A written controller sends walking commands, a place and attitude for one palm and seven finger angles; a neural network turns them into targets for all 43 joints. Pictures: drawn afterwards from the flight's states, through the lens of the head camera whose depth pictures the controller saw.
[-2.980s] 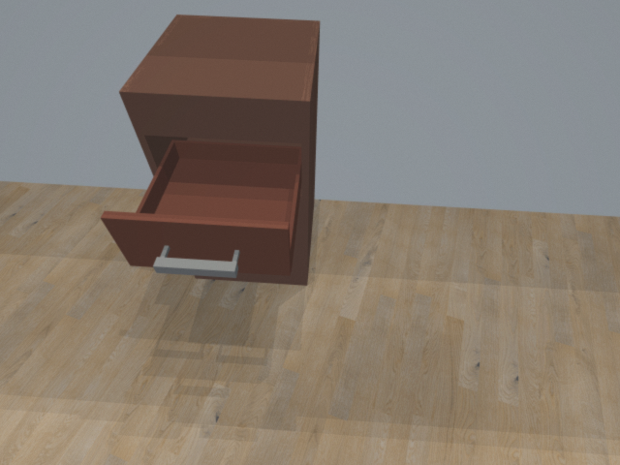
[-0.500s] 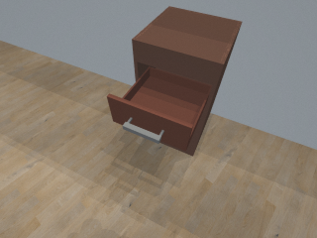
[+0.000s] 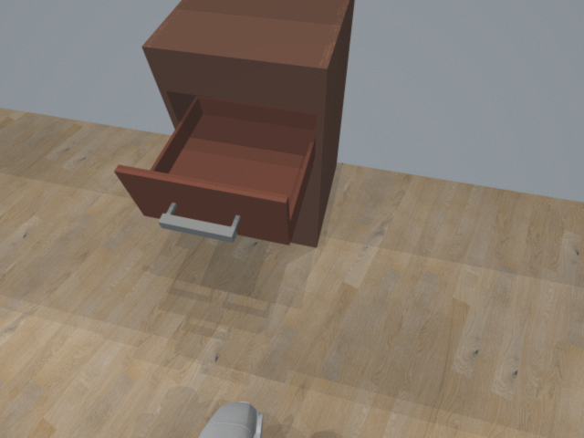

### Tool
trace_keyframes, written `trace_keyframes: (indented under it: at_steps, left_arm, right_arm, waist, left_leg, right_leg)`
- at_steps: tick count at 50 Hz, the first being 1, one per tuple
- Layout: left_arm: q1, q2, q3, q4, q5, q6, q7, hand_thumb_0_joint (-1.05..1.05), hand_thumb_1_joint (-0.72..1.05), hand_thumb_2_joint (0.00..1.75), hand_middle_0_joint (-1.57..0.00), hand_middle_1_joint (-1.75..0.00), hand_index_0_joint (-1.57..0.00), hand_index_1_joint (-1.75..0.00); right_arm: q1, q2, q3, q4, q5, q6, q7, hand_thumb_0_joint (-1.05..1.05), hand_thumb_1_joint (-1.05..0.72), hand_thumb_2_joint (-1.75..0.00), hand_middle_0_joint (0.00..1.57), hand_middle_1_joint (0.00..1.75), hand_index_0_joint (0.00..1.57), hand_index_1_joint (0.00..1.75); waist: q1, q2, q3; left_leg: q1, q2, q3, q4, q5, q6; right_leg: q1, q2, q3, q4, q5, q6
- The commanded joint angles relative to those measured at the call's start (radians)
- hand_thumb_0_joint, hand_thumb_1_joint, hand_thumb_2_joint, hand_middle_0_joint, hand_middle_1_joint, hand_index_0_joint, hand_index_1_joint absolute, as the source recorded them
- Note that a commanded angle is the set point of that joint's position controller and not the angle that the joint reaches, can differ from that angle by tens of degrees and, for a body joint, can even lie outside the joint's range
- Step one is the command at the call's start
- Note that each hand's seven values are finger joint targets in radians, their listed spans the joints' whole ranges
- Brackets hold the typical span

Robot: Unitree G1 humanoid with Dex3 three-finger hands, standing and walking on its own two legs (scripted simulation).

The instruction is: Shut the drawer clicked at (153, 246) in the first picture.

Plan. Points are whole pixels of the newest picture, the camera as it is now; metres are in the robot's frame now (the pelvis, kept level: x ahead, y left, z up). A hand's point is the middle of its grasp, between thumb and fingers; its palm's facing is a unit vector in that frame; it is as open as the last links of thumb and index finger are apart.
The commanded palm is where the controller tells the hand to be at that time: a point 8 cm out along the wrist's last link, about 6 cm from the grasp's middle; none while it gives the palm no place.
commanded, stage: turn to face it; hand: left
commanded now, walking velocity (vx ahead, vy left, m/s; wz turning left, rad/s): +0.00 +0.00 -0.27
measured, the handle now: (201, 220) +0.54 +0.26 -0.20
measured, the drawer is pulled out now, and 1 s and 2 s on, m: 0.28 0.28 0.28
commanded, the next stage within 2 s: take the last steps up to it in 0.10 s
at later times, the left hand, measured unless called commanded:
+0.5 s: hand (162, 428) +0.13 +0.23 -0.17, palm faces -0.05 -0.98 -0.19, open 7.4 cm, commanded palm none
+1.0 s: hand (195, 362) +0.23 +0.20 -0.19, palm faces -0.02 -0.98 -0.22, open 7.3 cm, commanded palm none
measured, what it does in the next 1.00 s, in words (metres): walks ahead: left foot, then right foot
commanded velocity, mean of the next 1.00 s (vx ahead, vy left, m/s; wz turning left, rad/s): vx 0.03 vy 0.06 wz -0.05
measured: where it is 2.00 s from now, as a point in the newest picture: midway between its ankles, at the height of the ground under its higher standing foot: outside the picture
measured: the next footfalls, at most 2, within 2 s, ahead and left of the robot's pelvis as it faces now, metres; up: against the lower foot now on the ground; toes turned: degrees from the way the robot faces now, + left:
left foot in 0.34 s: +0.08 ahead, +0.14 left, +0.00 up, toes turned -8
right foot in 0.70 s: +0.15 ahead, -0.09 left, +0.00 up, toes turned -8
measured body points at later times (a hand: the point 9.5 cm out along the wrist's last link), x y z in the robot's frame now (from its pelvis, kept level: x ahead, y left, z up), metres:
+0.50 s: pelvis +0.06 +0.04 +0.00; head +0.12 +0.05 +0.45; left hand +0.13 +0.28 -0.16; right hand +0.06 -0.19 -0.14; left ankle +0.04 +0.14 -0.74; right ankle +0.01 -0.08 -0.68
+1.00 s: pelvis +0.16 +0.02 -0.01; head +0.20 +0.02 +0.43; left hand +0.24 +0.25 -0.17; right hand +0.15 -0.21 -0.17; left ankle +0.20 +0.15 -0.74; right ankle +0.11 -0.09 -0.74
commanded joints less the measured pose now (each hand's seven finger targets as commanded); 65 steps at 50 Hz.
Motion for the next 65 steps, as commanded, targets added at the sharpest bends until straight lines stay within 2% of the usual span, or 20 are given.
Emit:
trace_keyframes:
  at_steps: [1,11,15,17,19,24,29,32,33,34,35,36,42,44,47,53,56,60,63,65]
  left_arm:
    - [0.095,0.158,0.030,-0.041,0.000,-0.019,0.013,0.00,0.90,0.90,-0.20,-0.30,-0.20,-0.30]
    - [0.068,0.159,0.032,-0.064,0.010,-0.021,0.004,0.00,0.90,0.90,-0.20,-0.30,-0.20,-0.30]
    - [0.033,0.142,0.021,-0.065,-0.008,-0.034,-0.004,0.00,0.90,0.90,-0.20,-0.30,-0.20,-0.30]
    - [0.027,0.068,0.002,-0.076,-0.011,-0.039,-0.016,0.00,0.90,0.90,-0.20,-0.30,-0.20,-0.30]
    - [-0.015,0.079,0.002,-0.100,-0.008,-0.050,-0.026,0.00,0.90,0.90,-0.20,-0.30,-0.20,-0.30]
    - [-0.062,0.048,-0.019,-0.069,-0.007,-0.056,-0.034,0.00,0.90,0.90,-0.20,-0.30,-0.20,-0.30]
    - [-0.129,0.027,-0.035,-0.093,-0.007,-0.056,-0.034,0.00,0.90,0.90,-0.20,-0.30,-0.20,-0.30]
    - [-0.023,0.049,-0.025,-0.058,-0.009,-0.062,-0.033,0.00,0.90,0.90,-0.20,-0.30,-0.20,-0.30]
    - [0.078,0.096,-0.009,-0.026,-0.009,-0.068,-0.028,0.00,0.90,0.90,-0.20,-0.30,-0.20,-0.30]
    - [0.199,0.194,0.019,0.011,-0.002,-0.072,-0.014,0.00,0.90,0.90,-0.20,-0.30,-0.20,-0.30]
    - [0.251,0.234,0.024,0.028,-0.007,-0.069,-0.011,0.00,0.90,0.90,-0.20,-0.30,-0.20,-0.30]
    - [0.203,0.219,0.022,0.021,-0.010,-0.063,-0.001,0.00,0.90,0.90,-0.20,-0.30,-0.20,-0.30]
    - [-0.037,0.114,-0.008,-0.025,-0.010,-0.046,0.009,0.00,0.90,0.90,-0.20,-0.30,-0.20,-0.30]
    - [-0.027,0.108,-0.010,-0.017,-0.018,-0.038,0.012,0.00,0.90,0.90,-0.20,-0.30,-0.20,-0.30]
    - [0.055,0.050,-0.021,-0.008,-0.021,-0.015,0.021,0.00,0.90,0.90,-0.20,-0.30,-0.20,-0.30]
    - [0.067,0.102,-0.012,-0.003,-0.014,-0.023,0.012,0.00,0.90,0.90,-0.20,-0.30,-0.20,-0.30]
    - [0.061,0.149,-0.006,-0.011,-0.006,-0.030,0.015,0.00,0.90,0.90,-0.20,-0.30,-0.20,-0.30]
    - [0.049,0.168,-0.006,-0.011,0.002,-0.025,0.018,0.00,0.90,0.90,-0.20,-0.30,-0.20,-0.30]
    - [0.015,0.154,-0.012,-0.009,-0.006,-0.026,0.016,0.00,0.90,0.90,-0.20,-0.30,-0.20,-0.30]
    - [0.049,0.093,-0.029,-0.009,-0.016,-0.026,0.018,0.00,0.90,0.90,-0.20,-0.30,-0.20,-0.30]
  right_arm:
    - [-0.011,-0.042,0.003,-0.081,0.001,-0.026,-0.005,0.00,-0.90,-0.90,0.20,0.30,0.20,0.30]
    - [-0.044,-0.054,0.005,-0.127,0.007,-0.039,-0.001,0.00,-0.90,-0.90,0.20,0.30,0.20,0.30]
    - [0.092,-0.058,0.015,-0.083,-0.004,-0.073,0.008,0.00,-0.90,-0.90,0.20,0.30,0.20,0.30]
    - [0.187,-0.184,-0.005,-0.069,-0.029,-0.083,0.004,0.00,-0.90,-0.90,0.20,0.30,0.20,0.30]
    - [0.163,-0.171,0.007,-0.098,-0.034,-0.068,0.000,0.00,-0.90,-0.90,0.20,0.30,0.20,0.30]
    - [0.285,-0.092,0.041,-0.034,-0.024,-0.106,-0.009,0.00,-0.90,-0.90,0.20,0.30,0.20,0.30]
    - [0.368,-0.079,0.042,0.029,-0.023,-0.105,-0.008,0.00,-0.90,-0.90,0.20,0.30,0.20,0.30]
    - [0.348,-0.069,0.043,0.044,-0.008,-0.100,-0.006,0.00,-0.90,-0.90,0.20,0.30,0.20,0.30]
    - [0.335,-0.055,0.044,0.039,0.003,-0.105,-0.001,0.00,-0.90,-0.90,0.20,0.30,0.20,0.30]
    - [0.324,-0.018,0.048,0.011,0.011,-0.109,0.003,0.00,-0.90,-0.90,0.20,0.30,0.20,0.30]
    - [0.272,-0.047,0.038,-0.008,0.001,-0.100,0.005,0.00,-0.90,-0.90,0.20,0.30,0.20,0.30]
    - [0.260,-0.064,0.028,-0.013,-0.005,-0.092,0.009,0.00,-0.90,-0.90,0.20,0.30,0.20,0.30]
    - [0.334,0.057,0.048,0.066,0.001,-0.050,0.013,0.00,-0.90,-0.90,0.20,0.30,0.20,0.30]
    - [0.357,0.031,0.043,0.075,-0.005,-0.055,0.012,0.00,-0.90,-0.90,0.20,0.30,0.20,0.30]
    - [0.283,-0.098,0.019,0.024,-0.019,-0.057,-0.003,0.00,-0.90,-0.90,0.20,0.30,0.20,0.30]
    - [0.170,-0.119,0.003,-0.038,-0.007,-0.040,-0.011,0.00,-0.90,-0.90,0.20,0.30,0.20,0.30]
    - [0.130,-0.090,-0.001,-0.071,-0.005,-0.028,-0.003,0.00,-0.90,-0.90,0.20,0.30,0.20,0.30]
    - [0.068,-0.057,0.007,-0.085,-0.003,-0.015,0.008,0.00,-0.90,-0.90,0.20,0.30,0.20,0.30]
    - [0.100,-0.063,0.016,-0.062,0.000,-0.036,0.011,0.00,-0.90,-0.90,0.20,0.30,0.20,0.30]
    - [0.114,-0.133,0.015,-0.046,-0.009,-0.053,0.001,0.00,-0.90,-0.90,0.20,0.30,0.20,0.30]
  waist:
    - [0.020,-0.091,-0.199]
    - [0.004,-0.096,-0.132]
    - [-0.041,-0.017,-0.139]
    - [-0.073,0.304,-0.122]
    - [-0.051,0.179,-0.036]
    - [-0.046,0.081,-0.153]
    - [-0.070,0.153,-0.136]
    - [-0.011,0.086,-0.150]
    - [0.035,0.012,-0.190]
    - [0.076,-0.199,-0.238]
    - [0.102,-0.215,-0.205]
    - [0.076,-0.103,-0.142]
    - [-0.059,-0.115,-0.066]
    - [-0.066,-0.024,-0.095]
    - [-0.022,0.218,-0.150]
    - [-0.022,0.110,-0.194]
    - [-0.026,-0.154,-0.210]
    - [-0.018,-0.187,-0.148]
    - [-0.050,-0.114,-0.155]
    - [-0.036,0.094,-0.211]
  left_leg:
    - [-0.082,0.009,-0.026,-0.090,0.027,-0.006]
    - [0.061,-0.011,-0.051,-0.311,0.020,0.021]
    - [0.354,-0.015,-0.045,-0.668,0.198,0.041]
    - [0.464,0.265,-0.437,-0.842,0.014,0.188]
    - [0.289,0.346,-0.493,-0.923,-0.023,0.308]
    - [0.493,0.202,-0.226,-0.784,0.787,0.240]
    - [0.460,0.179,-0.151,-0.745,0.837,0.224]
    - [0.300,0.125,-0.110,-0.632,0.706,0.165]
    - [0.151,0.077,-0.075,-0.523,0.549,0.127]
    - [-0.058,-0.026,0.022,-0.354,0.182,0.077]
    - [-0.129,-0.037,0.032,-0.121,-0.204,0.056]
    - [-0.166,0.010,-0.021,-0.043,-0.197,0.054]
    - [0.202,0.017,0.044,-0.445,0.180,0.015]
    - [0.308,0.018,0.033,-0.618,0.407,0.017]
    - [0.223,0.263,-0.196,-0.709,0.784,0.182]
    - [0.353,0.178,-0.092,-0.585,0.854,0.128]
    - [0.276,0.064,0.009,-0.486,0.557,0.050]
    - [0.142,-0.015,0.002,-0.362,0.015,0.025]
    - [0.289,0.022,-0.017,-0.617,0.378,0.042]
    - [0.418,0.189,-0.159,-0.643,0.817,0.124]
  right_leg:
    - [0.274,-0.249,0.287,-0.122,0.583,-0.091]
    - [0.144,-0.258,0.369,-0.159,0.410,-0.119]
    - [-0.018,-0.184,0.297,-0.131,0.015,-0.042]
    - [-0.263,0.010,0.063,0.166,-0.269,0.042]
    - [-0.281,-0.041,0.009,0.429,-0.299,0.062]
    - [-0.298,-0.072,-0.030,0.504,-0.160,0.068]
    - [-0.178,-0.064,-0.112,0.265,-0.169,0.060]
    - [0.128,-0.042,-0.133,-0.015,0.048,0.049]
    - [0.352,-0.112,-0.037,-0.060,0.140,0.025]
    - [0.522,-0.351,0.259,-0.121,0.200,-0.061]
    - [0.452,-0.533,0.414,-0.200,0.232,-0.183]
    - [0.391,-0.539,0.370,-0.206,0.263,-0.223]
    - [-0.009,-0.280,-0.043,-0.101,0.499,-0.057]
    - [-0.034,-0.248,-0.042,-0.001,0.358,-0.005]
    - [0.024,-0.094,-0.108,0.166,-0.200,0.080]
    - [0.017,-0.126,-0.054,0.023,0.170,0.072]
    - [0.076,-0.244,0.071,-0.025,0.588,0.023]
    - [0.111,-0.336,0.126,-0.061,0.754,-0.084]
    - [0.074,-0.247,0.054,0.022,0.606,-0.010]
    - [-0.002,-0.125,-0.036,0.076,0.193,0.077]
